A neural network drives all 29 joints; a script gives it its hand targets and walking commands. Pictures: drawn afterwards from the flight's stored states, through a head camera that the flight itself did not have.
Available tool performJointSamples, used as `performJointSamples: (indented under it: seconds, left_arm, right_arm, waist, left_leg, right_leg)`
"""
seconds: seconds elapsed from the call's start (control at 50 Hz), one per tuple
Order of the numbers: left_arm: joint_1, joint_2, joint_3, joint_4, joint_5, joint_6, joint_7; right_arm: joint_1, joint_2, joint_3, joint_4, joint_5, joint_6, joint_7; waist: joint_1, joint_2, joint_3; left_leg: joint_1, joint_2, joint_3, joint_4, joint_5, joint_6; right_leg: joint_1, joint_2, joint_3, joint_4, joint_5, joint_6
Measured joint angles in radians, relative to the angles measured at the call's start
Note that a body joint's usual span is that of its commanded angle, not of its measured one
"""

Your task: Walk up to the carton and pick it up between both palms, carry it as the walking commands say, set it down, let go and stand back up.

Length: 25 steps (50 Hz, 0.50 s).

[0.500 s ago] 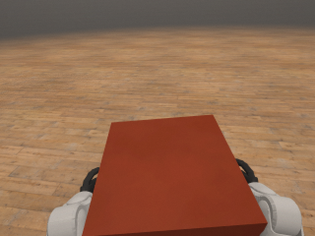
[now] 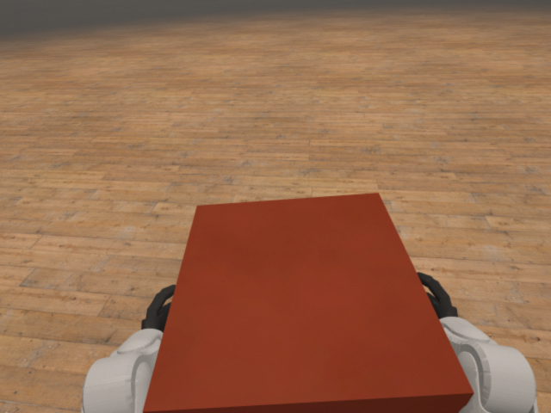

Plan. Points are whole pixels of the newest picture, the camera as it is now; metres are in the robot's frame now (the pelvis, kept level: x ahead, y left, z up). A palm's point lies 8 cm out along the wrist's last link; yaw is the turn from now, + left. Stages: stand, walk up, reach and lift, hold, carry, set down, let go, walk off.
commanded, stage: carry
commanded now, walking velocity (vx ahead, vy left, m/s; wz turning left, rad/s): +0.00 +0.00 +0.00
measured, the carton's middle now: (297, 339) +0.25 +0.00 +0.04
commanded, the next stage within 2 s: none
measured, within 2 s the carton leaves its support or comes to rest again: neither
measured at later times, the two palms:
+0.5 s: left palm (150, 365) +0.20 +0.19 +0.08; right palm (443, 350) +0.21 -0.18 +0.08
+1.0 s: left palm out of the picture +0.13 +0.19 +0.09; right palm (459, 385) +0.15 -0.17 +0.10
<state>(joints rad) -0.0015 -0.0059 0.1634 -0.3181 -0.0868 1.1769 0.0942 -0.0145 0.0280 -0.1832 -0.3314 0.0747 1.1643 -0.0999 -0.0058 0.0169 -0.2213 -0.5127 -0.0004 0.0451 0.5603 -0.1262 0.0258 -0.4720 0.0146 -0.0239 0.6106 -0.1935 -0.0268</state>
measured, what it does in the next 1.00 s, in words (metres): steps on the spot: left foot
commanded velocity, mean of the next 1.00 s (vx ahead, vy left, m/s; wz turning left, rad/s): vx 0.30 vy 0.00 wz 0.00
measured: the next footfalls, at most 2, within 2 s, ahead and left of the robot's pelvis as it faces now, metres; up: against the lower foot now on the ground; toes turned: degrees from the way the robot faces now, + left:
left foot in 0.88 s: -0.07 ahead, +0.05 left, +0.00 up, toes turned +10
right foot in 1.32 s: +0.03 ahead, -0.17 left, +0.00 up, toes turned -8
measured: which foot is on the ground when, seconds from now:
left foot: down 0.00-0.68, up 0.70-0.86, down 0.88-1.00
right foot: down 0.00-0.86, up 0.88-1.00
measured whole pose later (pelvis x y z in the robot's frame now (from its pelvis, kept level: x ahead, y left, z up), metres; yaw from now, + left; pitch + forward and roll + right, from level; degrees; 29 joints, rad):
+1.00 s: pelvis -0.08 +0.00 +0.02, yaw +3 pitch +4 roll -1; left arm 0.08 -0.03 0.17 -0.39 -0.08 1.16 0.10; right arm 0.05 0.07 -0.21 -0.36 0.09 1.13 -0.08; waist -0.01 -0.02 -0.23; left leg -0.21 -0.05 0.15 0.38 -0.25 0.10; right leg -0.67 -0.03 -0.04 0.91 -0.13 0.03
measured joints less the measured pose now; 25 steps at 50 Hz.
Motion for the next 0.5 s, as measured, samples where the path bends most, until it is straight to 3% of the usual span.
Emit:
performJointSamples:
  seconds: [0.32, 0.5]
  left_arm:
    - [0.009, -0.004, -0.001, -0.004, -0.001, -0.013, -0.001]
    - [0.011, -0.011, 0.000, -0.017, 0.005, -0.016, -0.001]
  right_arm:
    - [0.009, 0.004, 0.000, -0.012, -0.008, -0.006, 0.006]
    - [0.007, 0.001, -0.002, -0.016, -0.002, -0.011, 0.009]
  waist:
    - [0.008, 0.001, 0.008]
    - [-0.008, -0.002, 0.031]
  left_leg:
    - [-0.014, -0.002, -0.007, 0.009, -0.012, 0.000]
    - [-0.039, 0.002, -0.007, 0.056, 0.002, 0.013]
  right_leg:
    - [-0.010, -0.003, -0.008, 0.005, 0.003, -0.004]
    - [-0.036, -0.001, -0.012, 0.061, -0.031, -0.001]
